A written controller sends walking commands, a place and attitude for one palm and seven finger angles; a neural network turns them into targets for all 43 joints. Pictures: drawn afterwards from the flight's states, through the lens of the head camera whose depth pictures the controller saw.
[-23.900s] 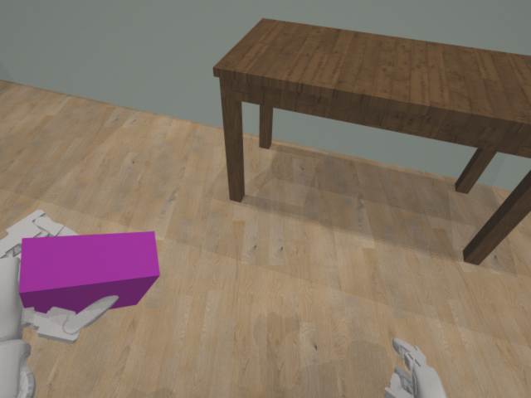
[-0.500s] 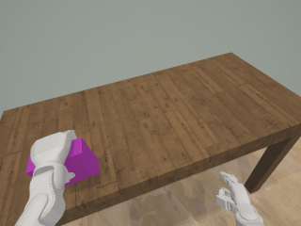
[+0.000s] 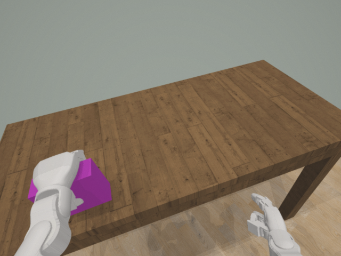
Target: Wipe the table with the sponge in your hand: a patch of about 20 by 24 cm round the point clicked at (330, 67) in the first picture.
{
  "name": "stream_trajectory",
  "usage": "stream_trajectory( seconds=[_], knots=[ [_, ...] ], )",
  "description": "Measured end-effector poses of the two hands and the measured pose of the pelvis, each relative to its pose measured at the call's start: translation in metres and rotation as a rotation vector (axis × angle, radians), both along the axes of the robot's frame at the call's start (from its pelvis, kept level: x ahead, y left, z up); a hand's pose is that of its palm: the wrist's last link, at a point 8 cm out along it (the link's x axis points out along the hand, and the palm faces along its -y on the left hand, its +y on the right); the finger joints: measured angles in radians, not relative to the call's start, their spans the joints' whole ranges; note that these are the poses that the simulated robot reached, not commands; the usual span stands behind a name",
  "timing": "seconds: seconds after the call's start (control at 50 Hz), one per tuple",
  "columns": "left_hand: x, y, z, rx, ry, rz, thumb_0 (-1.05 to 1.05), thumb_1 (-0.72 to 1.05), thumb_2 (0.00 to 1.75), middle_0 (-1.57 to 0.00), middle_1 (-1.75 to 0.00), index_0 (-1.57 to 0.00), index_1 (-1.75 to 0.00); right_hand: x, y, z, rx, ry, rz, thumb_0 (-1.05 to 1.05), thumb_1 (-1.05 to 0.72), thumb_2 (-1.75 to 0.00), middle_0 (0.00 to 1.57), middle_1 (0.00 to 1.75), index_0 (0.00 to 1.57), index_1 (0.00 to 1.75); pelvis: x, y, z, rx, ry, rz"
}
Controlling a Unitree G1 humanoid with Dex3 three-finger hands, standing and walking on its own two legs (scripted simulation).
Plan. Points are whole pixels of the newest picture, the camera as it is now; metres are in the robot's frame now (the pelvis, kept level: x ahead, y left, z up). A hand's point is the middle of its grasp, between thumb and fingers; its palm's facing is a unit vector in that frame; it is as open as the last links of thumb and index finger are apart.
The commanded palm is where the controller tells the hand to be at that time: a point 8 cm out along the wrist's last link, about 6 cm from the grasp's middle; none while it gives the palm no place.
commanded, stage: lower the sponge onto the table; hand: left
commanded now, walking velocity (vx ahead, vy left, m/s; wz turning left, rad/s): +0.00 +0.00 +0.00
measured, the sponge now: (78, 193) +0.23 +0.28 +0.03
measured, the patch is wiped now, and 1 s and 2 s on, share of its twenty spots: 0.00 0.00 0.15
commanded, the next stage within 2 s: wipe forward along the first lane in 1.38 s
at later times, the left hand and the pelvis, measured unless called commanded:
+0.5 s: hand (69, 190) +0.22 +0.29 +0.06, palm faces -0.01 -0.12 -0.99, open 9.2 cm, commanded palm +0.19 +0.28 +0.13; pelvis +0.00 +0.00 +0.00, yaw +0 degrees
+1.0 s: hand (75, 196) +0.22 +0.28 +0.04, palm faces -0.02 -0.12 -0.99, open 9.2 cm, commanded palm +0.19 +0.27 +0.10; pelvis -0.01 +0.01 +0.00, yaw +0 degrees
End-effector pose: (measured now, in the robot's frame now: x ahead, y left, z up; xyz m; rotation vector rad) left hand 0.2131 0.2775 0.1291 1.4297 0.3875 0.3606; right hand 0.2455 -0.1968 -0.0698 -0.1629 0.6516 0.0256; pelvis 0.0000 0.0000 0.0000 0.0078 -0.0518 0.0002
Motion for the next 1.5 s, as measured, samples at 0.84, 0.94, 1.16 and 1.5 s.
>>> stream_trajectory(
  seconds=[0.84,0.94,1.16,1.5],
  knots=[
    [-0.021,0.006,-0.032,-0.020,0.031,-0.015,0.00,-0.43,1.08,-0.81,-1.41,-0.82,-1.41,-0.012,0.006,-0.002,-0.019,0.015,-0.011,0.01,-0.91,-0.90,0.20,0.30,0.20,0.30,-0.006,0.010,-0.001,-0.007,0.007,0.000],
    [-0.017,0.001,-0.034,-0.018,0.023,-0.033,0.00,-0.43,1.08,-0.81,-1.41,-0.82,-1.41,-0.013,0.008,-0.002,-0.014,0.011,-0.012,0.01,-0.91,-0.90,0.20,0.30,0.20,0.30,-0.007,0.010,-0.001,-0.007,0.010,-0.001],
    [-0.014,-0.002,-0.041,-0.015,0.031,-0.013,0.00,-0.43,1.08,-0.81,-1.41,-0.82,-1.41,-0.018,0.002,-0.005,-0.002,0.031,-0.026,0.01,-0.91,-0.90,0.21,0.30,0.20,0.30,-0.006,0.007,-0.002,-0.005,0.018,-0.007],
    [-0.012,-0.001,-0.047,0.004,0.046,-0.006,-0.01,-0.43,1.08,-0.81,-1.41,-0.82,-1.41,-0.023,-0.018,-0.010,-0.017,0.044,-0.066,0.01,-0.91,-0.90,0.20,0.30,0.20,0.30,-0.004,0.000,-0.003,-0.004,0.034,-0.007]
  ],
)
